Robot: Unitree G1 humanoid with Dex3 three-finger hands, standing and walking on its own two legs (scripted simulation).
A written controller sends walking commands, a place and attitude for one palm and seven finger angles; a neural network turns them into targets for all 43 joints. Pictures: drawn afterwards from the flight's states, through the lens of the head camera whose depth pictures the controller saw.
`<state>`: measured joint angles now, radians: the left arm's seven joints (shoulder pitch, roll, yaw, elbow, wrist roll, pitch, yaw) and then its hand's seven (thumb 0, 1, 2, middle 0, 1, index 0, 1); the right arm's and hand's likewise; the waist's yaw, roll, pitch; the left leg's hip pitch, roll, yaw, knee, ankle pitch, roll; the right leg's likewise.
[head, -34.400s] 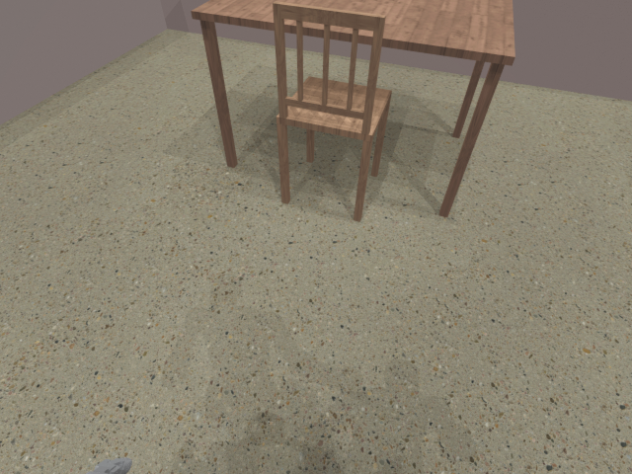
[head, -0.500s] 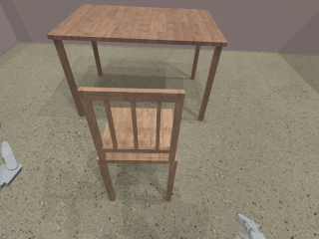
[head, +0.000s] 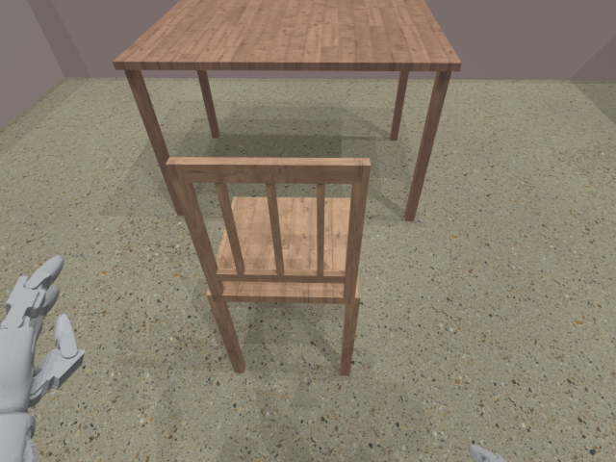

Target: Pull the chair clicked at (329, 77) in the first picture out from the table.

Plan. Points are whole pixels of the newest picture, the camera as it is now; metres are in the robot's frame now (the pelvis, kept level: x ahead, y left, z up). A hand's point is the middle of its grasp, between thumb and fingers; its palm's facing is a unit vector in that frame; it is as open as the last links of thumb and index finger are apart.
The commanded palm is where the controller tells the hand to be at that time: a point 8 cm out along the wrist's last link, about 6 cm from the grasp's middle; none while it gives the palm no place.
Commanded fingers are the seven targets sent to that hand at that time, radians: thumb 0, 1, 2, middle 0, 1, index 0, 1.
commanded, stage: let the arm hang, fingers relaxed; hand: left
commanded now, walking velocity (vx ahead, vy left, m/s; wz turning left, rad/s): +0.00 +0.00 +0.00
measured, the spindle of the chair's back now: (275, 231) +0.58 +0.12 -0.08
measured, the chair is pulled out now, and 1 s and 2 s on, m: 0.60 0.60 0.60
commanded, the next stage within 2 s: look to check the result in 1.04 s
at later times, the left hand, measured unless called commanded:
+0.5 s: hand out of the picture +0.03 +0.23 -0.16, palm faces +0.01 -0.97 -0.25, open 7.2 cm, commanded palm none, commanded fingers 0.00 0.90 0.90 -0.20 -0.30 -0.20 -0.30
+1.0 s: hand out of the picture -0.04 +0.16 -0.17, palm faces +0.02 -0.99 -0.13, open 7.4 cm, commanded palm none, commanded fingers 0.00 0.90 0.90 -0.20 -0.30 -0.20 -0.30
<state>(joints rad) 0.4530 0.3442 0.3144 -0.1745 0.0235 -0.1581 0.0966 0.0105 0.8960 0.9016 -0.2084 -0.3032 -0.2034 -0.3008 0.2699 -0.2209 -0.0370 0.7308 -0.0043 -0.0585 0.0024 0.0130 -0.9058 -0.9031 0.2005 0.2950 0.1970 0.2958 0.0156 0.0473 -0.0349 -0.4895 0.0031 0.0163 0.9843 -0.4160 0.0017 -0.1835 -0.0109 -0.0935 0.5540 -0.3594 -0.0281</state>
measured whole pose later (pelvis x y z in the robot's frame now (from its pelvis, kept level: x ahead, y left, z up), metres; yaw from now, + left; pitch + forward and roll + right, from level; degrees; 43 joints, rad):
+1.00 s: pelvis -0.02 +0.01 +0.01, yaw -1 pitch -2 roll +0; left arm 0.35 0.09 -0.02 1.08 0.00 0.01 0.04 0.01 0.91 0.90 -0.21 -0.30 -0.20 -0.30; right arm 0.34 -0.12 0.00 1.08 -0.01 0.00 -0.03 0.00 -0.91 -0.90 0.20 0.29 0.19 0.30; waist -0.01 0.00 0.05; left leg -0.22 0.02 0.06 0.46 -0.21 0.01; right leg -0.14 -0.03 -0.07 0.46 -0.29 0.00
